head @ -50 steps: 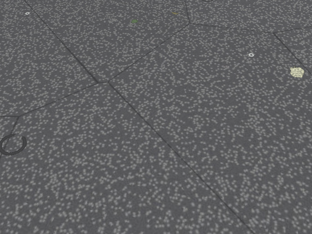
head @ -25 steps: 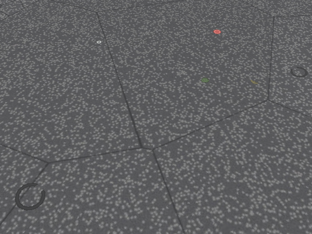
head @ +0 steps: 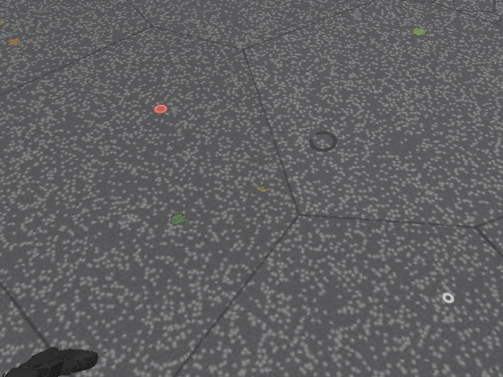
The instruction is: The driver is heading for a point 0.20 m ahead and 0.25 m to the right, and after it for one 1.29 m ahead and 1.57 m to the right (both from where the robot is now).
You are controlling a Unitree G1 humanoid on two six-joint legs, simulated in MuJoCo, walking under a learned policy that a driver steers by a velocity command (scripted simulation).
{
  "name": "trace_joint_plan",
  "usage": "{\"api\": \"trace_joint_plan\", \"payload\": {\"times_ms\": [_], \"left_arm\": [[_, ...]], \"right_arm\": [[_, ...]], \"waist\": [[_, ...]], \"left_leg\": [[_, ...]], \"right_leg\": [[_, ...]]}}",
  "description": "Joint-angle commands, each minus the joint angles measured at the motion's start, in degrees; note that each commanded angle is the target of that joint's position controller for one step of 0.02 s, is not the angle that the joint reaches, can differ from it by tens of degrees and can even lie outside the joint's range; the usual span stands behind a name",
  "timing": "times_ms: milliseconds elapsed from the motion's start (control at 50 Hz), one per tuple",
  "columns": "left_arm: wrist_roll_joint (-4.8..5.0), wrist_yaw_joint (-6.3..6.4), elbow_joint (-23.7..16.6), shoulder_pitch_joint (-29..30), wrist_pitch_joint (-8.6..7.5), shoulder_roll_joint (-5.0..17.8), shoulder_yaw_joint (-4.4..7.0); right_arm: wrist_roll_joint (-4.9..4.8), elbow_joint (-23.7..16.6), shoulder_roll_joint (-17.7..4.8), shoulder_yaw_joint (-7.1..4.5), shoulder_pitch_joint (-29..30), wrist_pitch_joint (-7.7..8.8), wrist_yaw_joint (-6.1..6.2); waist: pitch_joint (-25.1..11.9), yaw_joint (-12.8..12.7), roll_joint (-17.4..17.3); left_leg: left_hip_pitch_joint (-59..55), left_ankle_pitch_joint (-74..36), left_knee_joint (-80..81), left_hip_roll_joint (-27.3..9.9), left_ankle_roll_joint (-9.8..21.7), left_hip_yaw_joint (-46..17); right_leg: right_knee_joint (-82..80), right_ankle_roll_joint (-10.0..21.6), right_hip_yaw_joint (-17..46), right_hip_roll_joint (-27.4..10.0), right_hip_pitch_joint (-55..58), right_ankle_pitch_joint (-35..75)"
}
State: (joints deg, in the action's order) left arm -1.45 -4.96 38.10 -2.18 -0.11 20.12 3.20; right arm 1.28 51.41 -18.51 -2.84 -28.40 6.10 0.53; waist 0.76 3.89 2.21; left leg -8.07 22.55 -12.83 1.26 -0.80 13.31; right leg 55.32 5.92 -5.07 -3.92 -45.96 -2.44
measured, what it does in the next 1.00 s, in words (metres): walks ahead, turning right: right foot, then left foot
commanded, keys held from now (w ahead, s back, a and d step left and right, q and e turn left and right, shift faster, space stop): w+e+shift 0.88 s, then w+shift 0.12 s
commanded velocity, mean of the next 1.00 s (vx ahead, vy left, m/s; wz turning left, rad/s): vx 1.00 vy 0.00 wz -0.94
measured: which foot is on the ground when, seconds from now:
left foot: down 0.00-0.12, up 0.14-0.50, down 0.52-0.98, up 1.00-1.00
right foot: up 0.00-0.10, down 0.12-0.52, up 0.54-0.98, down 1.00-1.00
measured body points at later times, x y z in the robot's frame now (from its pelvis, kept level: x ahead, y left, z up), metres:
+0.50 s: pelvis +0.48 -0.04 -0.01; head +0.51 -0.05 +0.44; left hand +0.59 +0.25 -0.12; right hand +0.63 -0.35 -0.05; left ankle +0.72 +0.03 -0.71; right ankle +0.27 -0.03 -0.72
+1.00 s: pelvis +0.84 -0.27 -0.03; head +0.86 -0.29 +0.42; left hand +1.17 -0.35 -0.08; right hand +0.58 -0.36 -0.16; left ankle +0.75 +0.02 -0.67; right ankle +0.90 -0.38 -0.73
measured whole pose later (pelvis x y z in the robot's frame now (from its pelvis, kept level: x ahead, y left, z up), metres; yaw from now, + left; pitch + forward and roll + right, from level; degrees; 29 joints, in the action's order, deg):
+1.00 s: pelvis +0.84 -0.27 -0.03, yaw -56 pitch +0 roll +2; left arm -1.7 -3.8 35.3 0.9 -1.0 16.7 0.4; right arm 2.2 51.7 -14.5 -1.2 -30.7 3.1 1.1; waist 2.6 2.7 2.1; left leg -9.8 19.5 -41.0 -4.0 -1.8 16.4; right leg 38.8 12.8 -7.4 4.9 -30.4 -10.4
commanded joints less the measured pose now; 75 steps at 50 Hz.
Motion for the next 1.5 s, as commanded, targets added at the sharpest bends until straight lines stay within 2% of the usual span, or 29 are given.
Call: {"api": "trace_joint_plan", "payload": {"times_ms": [20, 100, 140, 160, 180, 220, 320, 440, 500, 520, 540, 560, 580, 620, 720, 880, 960, 980, 1000, 1020, 1040, 1080, 1140, 1200, 1340, 1400, 1440, 1460, 1500], "left_arm": [[0.06, -1.24, -4.1, 2.9, -0.41, -1.6, -2.02], [-0.06, 0.99, 4.7, -26.8, -0.70, 6.5, 1.43], [0.54, 3.64, 5.5, -24.3, 0.37, 14.8, 4.01], [0.09, 3.90, 2.7, -23.5, 0.89, 17.4, 4.95], [0.29, 4.52, 2.1, -21.9, 0.86, 14.2, 4.63], [0.46, 5.07, 3.4, -17.8, -0.39, 9.8, 3.41], [1.03, 4.71, 3.3, -15.5, -4.01, 7.4, 2.41], [1.83, 4.13, 4.4, -19.3, -4.21, 9.2, 3.90], [0.86, 4.36, 4.0, -16.6, -3.95, 12.9, 4.63], [0.48, 4.17, 3.2, -14.0, -4.62, 10.3, 3.87], [0.89, 4.50, 0.9, -14.6, -5.16, -0.4, 1.17], [2.73, 4.44, -2.2, -20.3, -4.83, -0.2, -0.01], [0.90, 4.75, 0.1, -16.4, -3.51, 3.8, 0.35], [-0.37, 3.03, 0.0, -11.4, -2.08, 4.5, 0.70], [-0.65, 0.42, -5.0, -4.1, 0.66, -0.1, -0.99], [-0.16, -1.25, -8.9, 8.9, 0.33, -0.5, -2.47], [-0.62, 1.07, -0.7, -14.8, -0.56, 4.7, 0.08], [-0.71, 2.38, 3.6, -25.7, -0.82, 6.7, 1.70], [0.58, 3.90, 4.3, -22.6, -0.21, 10.8, 3.46], [-0.92, 4.13, 0.8, -18.8, 0.22, 15.6, 3.94], [-0.81, 4.99, 0.8, -21.1, 0.38, 11.8, 3.88], [-0.39, 5.53, 4.2, -17.9, -1.57, 6.9, 2.65], [0.26, 5.82, 5.7, -16.1, -4.44, 2.4, 0.62], [1.17, 4.78, 7.6, -19.0, -6.04, 3.1, 0.83], [1.72, 4.51, 11.4, -24.7, -7.33, 6.1, 1.01], [-0.81, 5.89, 12.6, -24.1, -5.62, 9.9, 1.64], [-1.02, 6.02, 10.8, -21.8, -5.21, 4.9, 0.31], [2.12, 4.80, 8.7, -27.0, -6.31, -1.1, -1.01], [1.14, 5.25, 7.1, -16.0, -6.54, 2.9, -1.00]], "right_arm": [[0.04, -4.9, -5.4, -0.16, 6.8, 1.59, 0.56], [0.98, -7.5, -11.7, -1.86, 11.4, -1.56, 1.83], [2.65, -10.3, -1.1, 0.70, 7.9, -1.08, 0.07], [0.93, -16.4, -4.3, 0.77, 8.9, 0.19, 0.01], [1.34, -16.7, -6.8, 0.86, 13.7, 1.33, -0.06], [2.15, -15.9, -6.3, 1.24, 15.1, 0.95, -0.03], [2.68, -19.7, -2.4, 2.56, 22.3, -3.09, -0.90], [-0.09, -22.0, -2.6, 2.74, 29.6, -2.47, -1.48], [-0.23, -17.6, -8.8, -0.15, 12.7, -2.01, 0.24], [0.44, -14.9, -11.8, -1.62, 0.1, -1.77, 1.50], [2.81, -13.6, -15.5, -2.58, -7.2, -1.40, 2.37], [2.94, -15.1, -17.5, -3.21, 1.1, -1.72, 1.63], [2.41, -16.7, -10.7, -2.33, 9.2, -2.09, 1.26], [2.00, -15.2, -5.4, -1.04, 11.6, -2.40, 0.72], [-0.16, -8.5, -2.2, -0.16, 7.0, 0.15, -0.75], [0.65, -4.5, -6.3, -0.81, 2.2, 0.56, 0.27], [0.97, -5.3, -12.1, -1.81, 4.4, -2.23, 1.68], [1.01, -6.1, -11.6, -1.72, 6.8, -2.65, 1.25], [1.33, -7.5, -5.1, -0.70, 6.5, -2.34, 0.24], [-1.04, -13.7, -4.2, 0.28, 1.6, -1.49, -0.17], [-0.75, -14.0, -7.2, 0.02, 10.1, -0.37, -0.05], [-0.28, -13.2, -5.0, 0.77, 11.6, -0.27, -0.11], [1.82, -11.4, -2.2, 1.47, 9.3, -3.29, -1.46], [1.49, -15.5, -0.3, 2.34, 20.2, -3.63, -2.45], [0.05, -17.4, -1.4, 2.20, 29.6, -2.61, -3.15], [0.26, -13.5, -6.3, -0.11, 14.9, -2.69, -1.41], [1.75, -7.8, -13.2, -2.92, -6.4, -3.15, 0.76], [1.91, -7.4, -15.7, -3.75, -5.1, -2.98, -0.13], [0.75, -7.9, -7.6, -2.58, 4.9, -2.49, -1.32]], "waist": [[5.2, -5.2, -3.9], [-10.5, -20.7, -7.4], [-8.2, -10.9, 11.8], [-20.2, -11.3, 10.6], [-12.2, -11.2, 0.8], [0.3, -4.9, -7.1], [6.4, -1.8, -6.0], [1.7, -6.9, -0.4], [-8.8, 2.7, -1.3], [-14.3, 9.0, -2.6], [-19.2, 8.3, -17.5], [-22.4, 0.5, -28.9], [-12.7, 0.1, -15.6], [-3.8, -0.7, -5.2], [1.9, -3.2, -7.0], [7.5, -3.3, -4.5], [-5.4, -16.1, -10.2], [-9.0, -20.6, -8.2], [-9.3, -14.2, 7.3], [-21.1, -8.7, 11.3], [-17.1, -12.6, -1.1], [-1.4, -6.3, -7.6], [2.3, -1.1, -7.0], [7.5, -3.3, -3.8], [5.0, -6.7, -2.0], [-6.1, 1.7, 3.5], [-16.5, 10.3, -4.0], [-25.0, 3.5, -23.7], [-9.3, 2.4, -4.9]], "left_leg": [[11.2, -62.8, 2.8, -11.8, 1.8, 2.0], [15.1, -80.9, -39.1, -15.3, 2.1, -0.6], [46.4, 8.0, -83.1, -0.3, 0.0, -4.0], [58.5, 5.7, -87.0, 0.6, -0.2, -16.5], [61.6, 0.5, -80.6, -2.8, 0.2, -18.8], [54.9, -2.1, -69.6, -6.4, -0.7, -18.4], [41.0, -7.5, -44.9, -9.2, -4.3, -14.6], [28.1, -27.7, -20.8, -3.7, -1.5, -14.5], [9.2, -14.2, -18.5, -0.2, -0.3, -14.1], [-5.0, -6.4, -20.5, -5.0, 0.8, -17.3], [-17.4, 16.1, -14.8, -21.5, 2.4, -37.5], [-15.3, 25.7, -0.6, -29.5, 6.4, -68.7], [-6.1, 32.0, 0.0, -26.2, 7.6, -61.3], [6.1, 12.3, -1.3, -20.8, 6.1, -40.5], [13.4, -13.3, 2.9, -16.7, 3.4, -17.4], [8.3, -58.0, 3.5, -12.9, 0.2, 3.4], [8.3, -86.5, -27.1, -17.5, 2.7, 0.9], [17.5, -72.4, -45.1, -15.1, 3.7, 1.2], [34.7, -4.1, -67.8, -4.2, 2.5, 0.2], [52.5, 5.1, -82.9, -0.7, 1.0, -11.0], [56.9, -1.8, -81.0, -3.1, 1.3, -15.6], [52.4, -4.4, -68.6, -8.4, 1.7, -15.8], [43.5, -2.6, -58.5, -11.0, 0.4, -16.3], [47.1, -12.3, -44.2, -11.8, -0.2, -13.1], [34.6, -32.8, -19.2, -3.5, 5.4, -7.1], [19.5, -16.7, -20.4, 2.3, 7.9, -7.6], [-8.0, 3.4, -20.9, -10.1, 11.6, -20.9], [-18.6, 13.2, -8.9, -24.0, 19.1, -57.6], [-5.3, 8.0, -3.9, -20.6, 17.6, -48.4]], "right_leg": [[-10.8, 2.6, -6.3, 4.5, 14.7, 4.6], [-14.6, 8.3, -1.6, 10.0, 49.1, -4.2], [-14.7, 13.9, 22.8, -2.4, 64.4, 5.3], [-30.6, 23.3, 46.4, -9.7, 74.3, -13.1], [-40.3, 20.6, 50.8, -10.8, 66.9, -23.3], [-42.4, 16.7, 42.4, -6.7, 47.0, -15.2], [-45.9, 14.2, 27.3, 3.3, 21.8, -3.1], [-41.2, 7.3, 27.7, 3.7, 31.4, 13.3], [-18.2, 3.2, 27.2, 4.9, 36.1, 29.4], [-2.2, 2.0, 24.6, 7.3, 28.1, 23.3], [17.6, 1.7, 19.0, 12.9, 13.0, -23.7], [26.3, 1.5, 14.4, 12.5, 2.9, -26.6], [27.8, 1.5, 12.8, 6.9, 0.2, -18.9], [22.7, 0.2, 10.3, 2.6, 2.7, -13.8], [18.8, -0.9, 8.4, -1.5, 0.8, -7.6], [-9.3, 3.6, -5.9, 4.3, 10.3, 1.4], [-14.5, 8.3, -2.3, 11.0, 38.9, -8.9], [-21.0, 9.9, 2.2, 9.9, 53.9, -8.9], [-21.3, 9.4, 16.3, 0.0, 64.3, -11.4], [-31.0, 21.3, 47.9, -14.4, 77.2, -13.8], [-38.3, 19.5, 47.8, -13.2, 72.1, -17.9], [-41.5, 15.1, 36.5, -9.7, 50.6, -12.2], [-45.2, 12.6, 26.1, -4.0, 35.4, -8.3], [-50.5, 11.4, 18.8, -0.5, 31.6, -2.7], [-51.2, 5.0, 10.5, -1.7, 45.9, 33.9], [-27.8, 2.9, 9.9, -4.6, 52.9, 58.8], [11.9, 1.7, 5.8, 2.0, 31.2, 31.2], [32.2, -0.7, 10.1, 13.3, 12.9, -21.0], [30.8, 1.2, 12.9, 5.1, 3.2, -14.4]]}}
